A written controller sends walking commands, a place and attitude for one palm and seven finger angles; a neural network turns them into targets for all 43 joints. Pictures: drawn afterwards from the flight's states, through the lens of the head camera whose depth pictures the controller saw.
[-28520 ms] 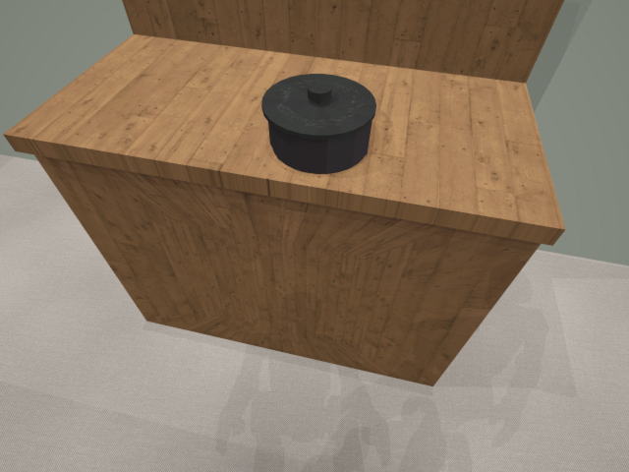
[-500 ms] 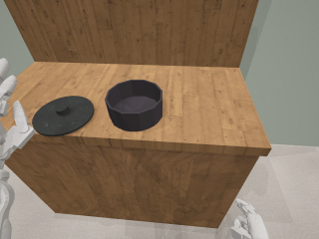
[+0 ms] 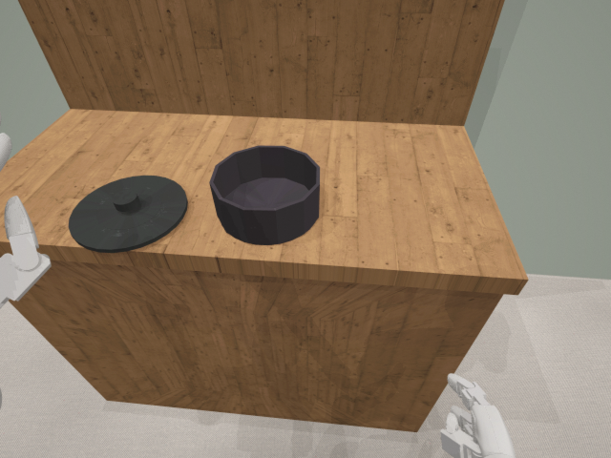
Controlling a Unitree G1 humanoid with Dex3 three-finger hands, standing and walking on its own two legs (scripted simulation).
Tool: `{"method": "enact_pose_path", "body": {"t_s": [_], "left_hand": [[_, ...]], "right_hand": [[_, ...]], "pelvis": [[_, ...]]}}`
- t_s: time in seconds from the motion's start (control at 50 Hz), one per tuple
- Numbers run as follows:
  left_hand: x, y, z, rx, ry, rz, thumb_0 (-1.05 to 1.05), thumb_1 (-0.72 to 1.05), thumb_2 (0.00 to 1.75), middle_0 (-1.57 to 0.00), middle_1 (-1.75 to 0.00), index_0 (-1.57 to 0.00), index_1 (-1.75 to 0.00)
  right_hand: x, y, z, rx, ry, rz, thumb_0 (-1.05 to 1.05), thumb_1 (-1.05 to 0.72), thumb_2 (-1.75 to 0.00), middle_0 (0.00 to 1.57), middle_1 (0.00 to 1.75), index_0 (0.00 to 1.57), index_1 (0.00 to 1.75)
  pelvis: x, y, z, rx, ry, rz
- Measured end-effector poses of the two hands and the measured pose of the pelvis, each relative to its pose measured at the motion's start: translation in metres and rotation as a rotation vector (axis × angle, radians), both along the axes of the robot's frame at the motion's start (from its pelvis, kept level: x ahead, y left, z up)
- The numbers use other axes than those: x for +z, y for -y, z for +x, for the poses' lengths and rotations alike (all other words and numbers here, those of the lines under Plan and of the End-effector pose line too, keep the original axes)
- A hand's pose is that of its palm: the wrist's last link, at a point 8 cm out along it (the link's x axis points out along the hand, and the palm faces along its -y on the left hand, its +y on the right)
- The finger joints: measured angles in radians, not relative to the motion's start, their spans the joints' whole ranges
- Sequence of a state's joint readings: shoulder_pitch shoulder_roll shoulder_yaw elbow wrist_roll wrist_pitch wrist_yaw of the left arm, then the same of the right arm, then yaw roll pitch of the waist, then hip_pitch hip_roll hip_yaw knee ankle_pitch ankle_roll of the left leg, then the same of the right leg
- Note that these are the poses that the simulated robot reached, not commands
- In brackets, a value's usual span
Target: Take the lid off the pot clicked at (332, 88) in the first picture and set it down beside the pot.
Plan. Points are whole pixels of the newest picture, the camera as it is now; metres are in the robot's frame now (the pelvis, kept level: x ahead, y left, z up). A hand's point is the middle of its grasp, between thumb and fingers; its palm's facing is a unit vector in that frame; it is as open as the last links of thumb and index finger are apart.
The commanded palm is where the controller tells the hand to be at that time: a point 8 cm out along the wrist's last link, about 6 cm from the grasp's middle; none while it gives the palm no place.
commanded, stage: step back with the hand held close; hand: left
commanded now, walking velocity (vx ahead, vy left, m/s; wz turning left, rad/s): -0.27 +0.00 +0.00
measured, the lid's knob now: (126, 200) +0.48 +0.38 +0.06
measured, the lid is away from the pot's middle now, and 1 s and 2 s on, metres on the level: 0.25 0.25 0.25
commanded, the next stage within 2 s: stop stepping back and stand still in 0.92 s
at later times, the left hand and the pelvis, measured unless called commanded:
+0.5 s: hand out of the picture +0.12 +0.25 +0.26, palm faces +0.45 -0.75 -0.49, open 7.4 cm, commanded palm +0.07 +0.31 +0.25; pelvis -0.07 +0.03 -0.01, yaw -1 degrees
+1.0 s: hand out of the picture -0.03 +0.28 +0.27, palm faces +0.45 -0.79 -0.41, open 7.4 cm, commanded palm none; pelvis -0.20 +0.07 -0.02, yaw -1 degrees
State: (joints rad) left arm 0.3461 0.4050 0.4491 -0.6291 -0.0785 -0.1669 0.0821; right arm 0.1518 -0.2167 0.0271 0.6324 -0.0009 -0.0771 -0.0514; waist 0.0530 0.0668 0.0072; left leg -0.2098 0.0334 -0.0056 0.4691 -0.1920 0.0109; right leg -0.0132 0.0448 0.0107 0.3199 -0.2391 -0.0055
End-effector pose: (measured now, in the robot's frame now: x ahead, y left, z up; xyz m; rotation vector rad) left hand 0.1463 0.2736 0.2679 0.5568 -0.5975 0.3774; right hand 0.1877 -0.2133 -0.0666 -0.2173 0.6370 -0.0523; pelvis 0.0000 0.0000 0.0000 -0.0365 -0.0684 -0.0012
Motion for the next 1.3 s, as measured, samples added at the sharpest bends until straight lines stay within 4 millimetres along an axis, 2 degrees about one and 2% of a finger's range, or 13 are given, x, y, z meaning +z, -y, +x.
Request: {"method": "enact_pose_path", "body": {"t_s": [0.16,0.24,0.4,0.52,0.66,0.72,0.78,0.94,1.02,1.1,1.16,1.24,1.3], "left_hand": [[-0.022,-0.012,0.022,-0.084,-0.109,0.025,0.01,0.88,0.90,-0.21,-0.30,-0.21,-0.30],[-0.030,-0.016,0.016,-0.123,-0.164,0.072,0.01,0.88,0.90,-0.22,-0.30,-0.21,-0.30],[-0.012,-0.013,-0.035,-0.132,-0.072,0.180,0.01,0.88,0.90,-0.22,-0.30,-0.22,-0.30],[0.003,-0.023,-0.073,-0.053,0.061,0.151,0.01,0.88,0.90,-0.22,-0.30,-0.22,-0.30],[-0.016,-0.044,-0.088,-0.051,0.120,0.017,0.01,0.88,0.90,-0.22,-0.30,-0.21,-0.30],[-0.028,-0.052,-0.091,-0.070,0.093,-0.009,0.01,0.88,0.90,-0.21,-0.30,-0.21,-0.30],[-0.028,-0.055,-0.102,-0.086,0.073,0.007,0.01,0.88,0.90,-0.22,-0.30,-0.21,-0.30],[-0.002,-0.046,-0.183,-0.108,0.140,0.146,0.01,0.88,0.90,-0.22,-0.30,-0.21,-0.30],[0.011,-0.049,-0.218,-0.139,0.220,0.153,0.01,0.88,0.90,-0.22,-0.30,-0.21,-0.30],[0.000,-0.080,-0.213,-0.110,0.184,0.025,0.00,0.88,0.90,-0.22,-0.30,-0.21,-0.30],[-0.014,-0.095,-0.210,-0.109,0.164,-0.009,0.01,0.88,0.90,-0.21,-0.30,-0.21,-0.30],[-0.030,-0.088,-0.222,-0.157,0.040,-0.026,0.01,0.89,0.90,-0.21,-0.30,-0.21,-0.30],[-0.028,-0.070,-0.249,-0.204,-0.045,0.033,0.01,0.89,0.90,-0.21,-0.30,-0.21,-0.30]], "right_hand": [[0.002,0.012,-0.027,-0.128,-0.064,-0.043,0.01,-0.90,-0.90,0.20,0.30,0.20,0.30],[0.005,0.011,-0.048,-0.158,-0.087,-0.060,0.01,-0.90,-0.90,0.20,0.30,0.20,0.30],[-0.005,-0.005,-0.086,-0.132,-0.081,-0.044,0.01,-0.90,-0.90,0.20,0.30,0.20,0.30],[-0.017,-0.016,-0.116,-0.134,-0.077,-0.001,0.01,-0.90,-0.90,0.20,0.30,0.20,0.30],[-0.025,-0.015,-0.156,-0.175,-0.085,-0.043,0.01,-0.90,-0.90,0.20,0.30,0.21,0.30],[-0.021,-0.017,-0.173,-0.199,-0.071,-0.074,0.01,-0.90,-0.90,0.20,0.30,0.21,0.30],[-0.016,-0.024,-0.190,-0.195,-0.062,-0.076,0.01,-0.90,-0.90,0.20,0.30,0.20,0.30],[-0.018,-0.046,-0.221,-0.111,-0.063,-0.031,0.01,-0.90,-0.90,0.20,0.30,0.20,0.30],[-0.023,-0.056,-0.242,-0.113,-0.099,-0.024,0.01,-0.90,-0.90,0.20,0.30,0.20,0.30],[-0.013,-0.063,-0.265,-0.137,-0.074,-0.023,0.01,-0.90,-0.90,0.20,0.30,0.21,0.30],[-0.010,-0.066,-0.280,-0.164,0.012,-0.043,0.01,-0.90,-0.90,0.20,0.30,0.21,0.30],[-0.002,-0.076,-0.318,-0.177,0.011,-0.015,0.01,-0.90,-0.90,0.20,0.30,0.20,0.30],[0.001,-0.078,-0.347,-0.181,-0.028,0.004,0.01,-0.90,-0.90,0.20,0.30,0.20,0.30]], "pelvis": [[-0.002,-0.021,-0.007,-0.029,-0.041,0.006],[-0.004,-0.028,-0.019,-0.041,-0.053,0.010],[-0.011,-0.033,-0.052,-0.036,-0.052,0.001],[-0.013,-0.034,-0.073,-0.020,-0.035,-0.017],[-0.023,-0.049,-0.099,-0.014,-0.006,-0.037],[-0.026,-0.056,-0.115,-0.031,-0.008,-0.050],[-0.024,-0.059,-0.134,-0.020,-0.022,-0.067],[-0.024,-0.058,-0.185,-0.019,-0.104,-0.028],[-0.020,-0.070,-0.207,-0.024,-0.063,-0.025],[-0.017,-0.083,-0.223,-0.045,-0.055,0.023],[-0.027,-0.095,-0.251,-0.048,-0.055,0.013],[-0.018,-0.096,-0.285,-0.070,-0.051,0.032],[-0.010,-0.093,-0.297,-0.070,-0.069,0.024]]}}
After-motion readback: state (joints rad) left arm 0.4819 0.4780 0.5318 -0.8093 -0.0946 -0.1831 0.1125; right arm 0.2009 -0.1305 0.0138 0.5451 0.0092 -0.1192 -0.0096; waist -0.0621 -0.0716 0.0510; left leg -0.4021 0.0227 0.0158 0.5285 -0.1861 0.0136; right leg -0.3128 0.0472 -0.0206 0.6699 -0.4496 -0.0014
